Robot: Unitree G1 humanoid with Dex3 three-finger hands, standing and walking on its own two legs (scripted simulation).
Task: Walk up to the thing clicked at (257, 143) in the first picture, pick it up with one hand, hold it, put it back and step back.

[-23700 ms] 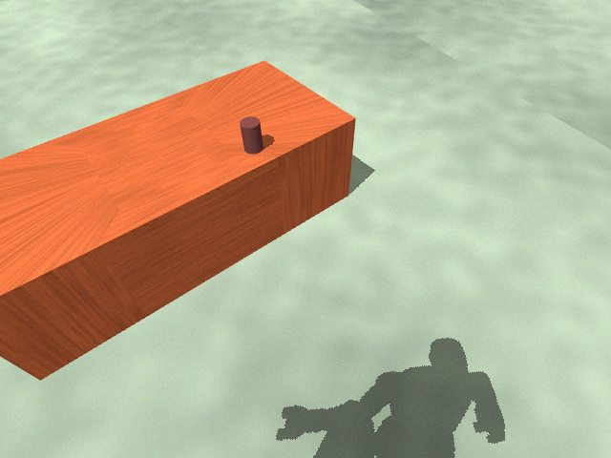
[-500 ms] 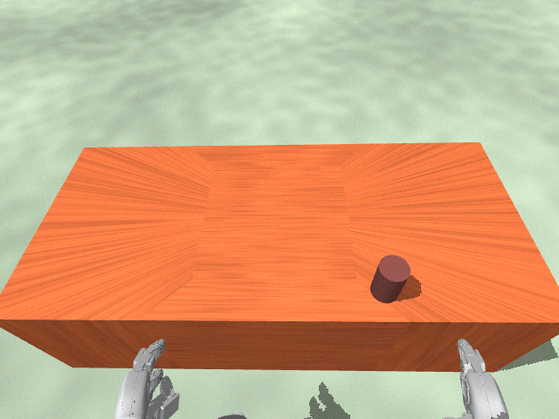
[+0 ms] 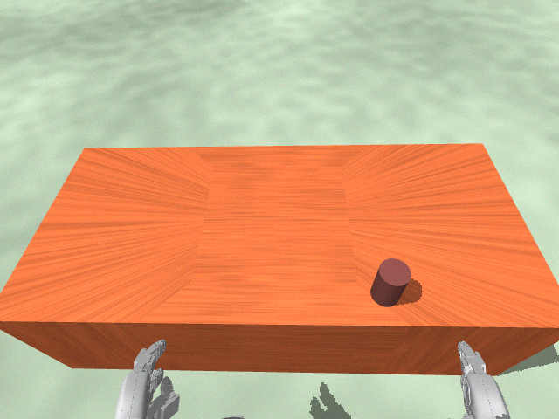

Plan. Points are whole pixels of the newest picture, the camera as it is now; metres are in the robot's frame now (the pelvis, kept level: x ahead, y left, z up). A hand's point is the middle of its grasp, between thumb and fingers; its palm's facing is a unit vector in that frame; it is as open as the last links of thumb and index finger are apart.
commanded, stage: home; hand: right
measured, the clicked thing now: (389, 283) +0.45 -0.21 -0.25
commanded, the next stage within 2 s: stand in 0.76 s
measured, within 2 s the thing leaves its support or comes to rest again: neither
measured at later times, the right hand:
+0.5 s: hand (431, 406) +0.17 -0.18 -0.07, palm faces +0.11 +0.95 -0.29, open 17.4 cm
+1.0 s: hand out of the picture +0.15 -0.20 -0.10, palm faces -0.03 +0.94 -0.35, open 16.5 cm
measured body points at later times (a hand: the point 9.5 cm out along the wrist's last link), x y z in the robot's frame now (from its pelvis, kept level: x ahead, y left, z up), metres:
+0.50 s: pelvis +0.00 +0.01 +0.00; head +0.02 +0.01 +0.45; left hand +0.16 +0.25 -0.08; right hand +0.16 -0.22 -0.04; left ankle +0.02 +0.14 -0.69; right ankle -0.03 -0.12 -0.69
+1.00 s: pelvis -0.01 +0.00 +0.00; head +0.01 +0.00 +0.45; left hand +0.14 +0.26 -0.09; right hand +0.15 -0.25 -0.07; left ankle +0.02 +0.14 -0.69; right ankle -0.03 -0.12 -0.69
